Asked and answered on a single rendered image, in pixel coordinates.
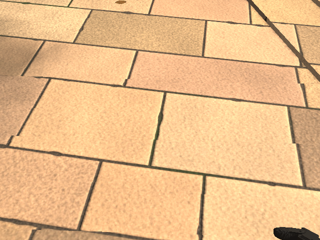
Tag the robot right hand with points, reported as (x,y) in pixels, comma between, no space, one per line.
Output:
(289,233)

